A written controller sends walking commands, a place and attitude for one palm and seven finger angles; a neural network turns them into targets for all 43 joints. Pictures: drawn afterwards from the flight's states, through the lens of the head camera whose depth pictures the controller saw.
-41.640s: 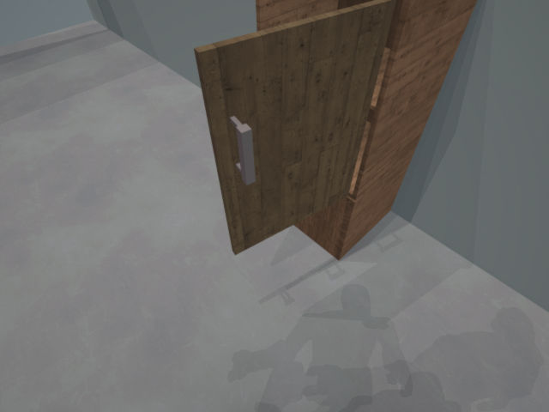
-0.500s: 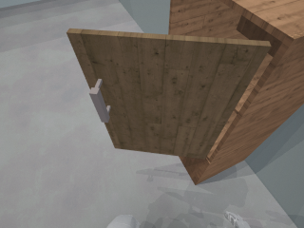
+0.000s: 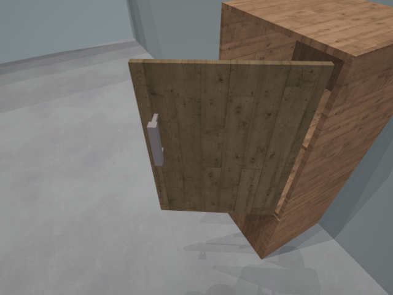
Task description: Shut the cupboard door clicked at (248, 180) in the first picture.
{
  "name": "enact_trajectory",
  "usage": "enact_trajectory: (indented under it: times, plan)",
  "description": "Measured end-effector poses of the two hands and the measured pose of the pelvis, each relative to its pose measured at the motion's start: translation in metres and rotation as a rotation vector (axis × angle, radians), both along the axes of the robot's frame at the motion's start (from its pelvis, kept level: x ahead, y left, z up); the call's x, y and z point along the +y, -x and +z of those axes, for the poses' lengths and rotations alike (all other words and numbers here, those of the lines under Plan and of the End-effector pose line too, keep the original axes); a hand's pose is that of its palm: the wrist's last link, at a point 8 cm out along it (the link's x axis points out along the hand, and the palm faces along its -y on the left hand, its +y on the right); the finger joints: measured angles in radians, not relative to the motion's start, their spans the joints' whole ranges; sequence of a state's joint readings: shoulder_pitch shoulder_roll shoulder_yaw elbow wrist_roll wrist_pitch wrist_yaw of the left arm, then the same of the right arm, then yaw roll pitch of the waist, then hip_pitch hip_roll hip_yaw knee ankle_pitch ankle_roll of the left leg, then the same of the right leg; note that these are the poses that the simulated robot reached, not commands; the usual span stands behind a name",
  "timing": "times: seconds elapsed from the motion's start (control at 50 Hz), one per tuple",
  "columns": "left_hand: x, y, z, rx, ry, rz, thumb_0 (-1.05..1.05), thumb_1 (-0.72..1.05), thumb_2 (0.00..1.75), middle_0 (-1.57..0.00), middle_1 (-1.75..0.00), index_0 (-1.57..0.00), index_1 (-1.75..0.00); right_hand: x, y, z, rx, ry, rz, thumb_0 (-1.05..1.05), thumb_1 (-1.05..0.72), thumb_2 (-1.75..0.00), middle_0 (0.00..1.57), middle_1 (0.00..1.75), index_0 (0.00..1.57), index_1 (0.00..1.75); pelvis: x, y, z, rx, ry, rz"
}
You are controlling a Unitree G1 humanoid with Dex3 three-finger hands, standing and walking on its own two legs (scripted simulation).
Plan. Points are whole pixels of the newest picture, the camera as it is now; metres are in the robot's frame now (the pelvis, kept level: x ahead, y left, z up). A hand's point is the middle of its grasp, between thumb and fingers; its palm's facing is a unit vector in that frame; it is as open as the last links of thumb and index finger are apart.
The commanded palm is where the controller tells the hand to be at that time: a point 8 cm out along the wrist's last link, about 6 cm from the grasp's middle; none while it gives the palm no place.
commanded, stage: come to a stop and stand still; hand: left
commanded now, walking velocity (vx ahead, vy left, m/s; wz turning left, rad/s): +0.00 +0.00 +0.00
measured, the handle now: (157, 140) +0.47 +0.13 +0.06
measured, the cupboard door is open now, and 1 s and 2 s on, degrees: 58 58 58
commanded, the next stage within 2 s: look again from close up in 1.42 s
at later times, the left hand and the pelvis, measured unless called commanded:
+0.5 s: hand out of the picture -0.06 +0.16 -0.17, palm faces +0.07 -0.98 -0.17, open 7.4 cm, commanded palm none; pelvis -0.04 +0.00 +0.00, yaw +1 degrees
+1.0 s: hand out of the picture -0.11 +0.17 -0.19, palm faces +0.12 -0.98 -0.17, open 7.4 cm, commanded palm none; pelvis -0.08 +0.00 -0.01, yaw +2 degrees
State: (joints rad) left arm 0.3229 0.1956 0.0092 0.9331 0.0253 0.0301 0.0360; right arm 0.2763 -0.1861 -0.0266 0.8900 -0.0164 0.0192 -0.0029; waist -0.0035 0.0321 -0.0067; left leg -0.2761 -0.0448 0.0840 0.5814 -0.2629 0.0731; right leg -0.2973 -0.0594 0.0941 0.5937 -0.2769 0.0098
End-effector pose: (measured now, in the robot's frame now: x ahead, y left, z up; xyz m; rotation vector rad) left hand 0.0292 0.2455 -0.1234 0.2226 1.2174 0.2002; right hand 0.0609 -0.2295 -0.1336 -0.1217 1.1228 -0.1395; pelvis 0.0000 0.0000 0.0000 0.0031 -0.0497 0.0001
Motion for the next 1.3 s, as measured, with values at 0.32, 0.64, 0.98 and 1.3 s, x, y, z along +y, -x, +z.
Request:
enact_trajectory:
  times: [0.32, 0.64, 0.98, 1.3]
  plan:
    - [-0.023, 0.062, -0.011, 0.096, 0.082, 0.034, 0.00, 0.90, 0.90, -0.20, -0.30, -0.20, -0.30, -0.007, 0.085, -0.001, 0.184, 0.026, -0.036, 0.00, -0.91, -0.89, 0.20, 0.30, 0.20, 0.30, -0.001, 0.027, 0.005, 0.004, 0.009, 0.016]
    - [-0.043, 0.116, -0.020, 0.167, 0.135, 0.096, 0.00, 0.90, 0.90, -0.20, -0.30, -0.20, -0.30, -0.002, 0.072, 0.001, 0.126, 0.023, -0.006, 0.00, -0.91, -0.89, 0.20, 0.30, 0.20, 0.30, -0.004, 0.047, 0.003, 0.000, 0.014, 0.029]
    - [-0.033, 0.153, -0.036, 0.177, 0.125, 0.140, 0.00, 0.90, 0.90, -0.20, -0.30, -0.20, -0.30, -0.010, 0.069, 0.001, 0.020, 0.062, 0.007, 0.00, -0.91, -0.89, 0.20, 0.30, 0.20, 0.30, 0.001, 0.076, -0.010, -0.009, 0.016, 0.033]
    - [-0.012, 0.116, -0.011, 0.077, 0.087, 0.000, 0.00, 0.91, 0.90, -0.20, -0.30, -0.20, -0.30, 0.010, 0.157, 0.005, 0.175, 0.018, -0.058, 0.01, -0.92, -0.89, 0.20, 0.30, 0.20, 0.30, 0.004, 0.098, 0.009, 0.024, 0.011, -0.019]
